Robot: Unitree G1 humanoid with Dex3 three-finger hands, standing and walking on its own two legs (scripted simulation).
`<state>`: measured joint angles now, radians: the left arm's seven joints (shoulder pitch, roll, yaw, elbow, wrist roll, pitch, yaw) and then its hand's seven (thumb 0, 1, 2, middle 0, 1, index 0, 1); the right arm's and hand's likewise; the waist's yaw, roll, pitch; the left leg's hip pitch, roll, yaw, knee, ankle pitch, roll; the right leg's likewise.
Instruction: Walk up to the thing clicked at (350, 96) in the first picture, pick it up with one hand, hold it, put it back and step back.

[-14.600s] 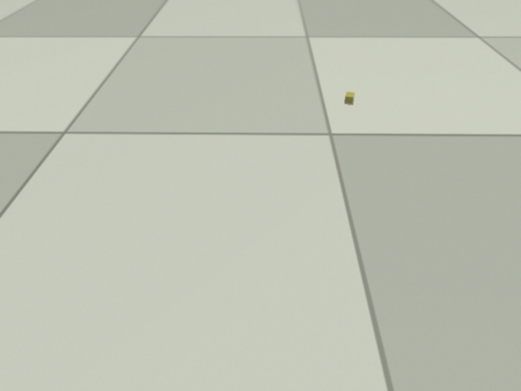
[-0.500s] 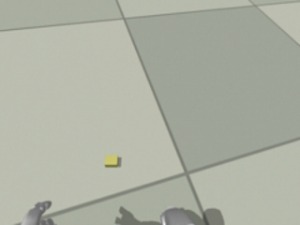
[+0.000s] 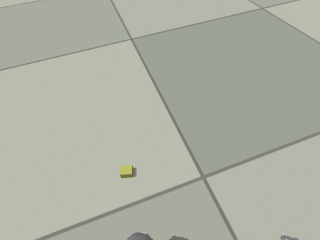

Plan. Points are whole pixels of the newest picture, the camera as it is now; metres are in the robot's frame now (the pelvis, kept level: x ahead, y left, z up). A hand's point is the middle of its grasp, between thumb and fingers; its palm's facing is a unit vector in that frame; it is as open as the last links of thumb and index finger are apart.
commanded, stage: walk up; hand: left
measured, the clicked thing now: (127, 171) +0.62 +0.30 -0.74
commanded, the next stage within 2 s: stand in 1.78 s
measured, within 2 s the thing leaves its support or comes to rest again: neither
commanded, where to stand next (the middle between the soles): +0.25 +0.04 m, yaw +4 degrees
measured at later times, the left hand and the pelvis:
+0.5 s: hand out of the picture -0.09 +0.24 -0.15, palm faces +0.08 -0.93 -0.35, open 7.4 cm; pelvis -0.13 -0.04 +0.00, yaw +3 degrees
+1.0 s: hand out of the picture -0.10 +0.27 -0.15, palm faces +0.06 -0.91 -0.40, open 7.4 cm; pelvis -0.14 -0.01 +0.00, yaw +4 degrees
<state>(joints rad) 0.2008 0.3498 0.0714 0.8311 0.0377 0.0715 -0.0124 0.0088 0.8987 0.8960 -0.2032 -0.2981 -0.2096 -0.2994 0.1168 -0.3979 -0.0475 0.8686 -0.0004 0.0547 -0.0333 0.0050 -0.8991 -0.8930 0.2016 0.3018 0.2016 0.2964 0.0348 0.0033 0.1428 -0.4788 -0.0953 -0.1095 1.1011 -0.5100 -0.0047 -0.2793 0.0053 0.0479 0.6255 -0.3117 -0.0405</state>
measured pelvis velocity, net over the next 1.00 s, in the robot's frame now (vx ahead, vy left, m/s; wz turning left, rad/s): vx -0.14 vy -0.01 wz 0.07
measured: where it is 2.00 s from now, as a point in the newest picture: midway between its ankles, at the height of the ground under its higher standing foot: outside the picture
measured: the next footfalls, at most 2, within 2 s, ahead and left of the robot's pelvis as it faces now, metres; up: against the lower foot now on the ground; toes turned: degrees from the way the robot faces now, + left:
left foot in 0.22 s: -0.07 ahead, +0.11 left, +0.00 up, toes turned +4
right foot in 0.52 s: -0.05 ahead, -0.13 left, +0.00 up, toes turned +2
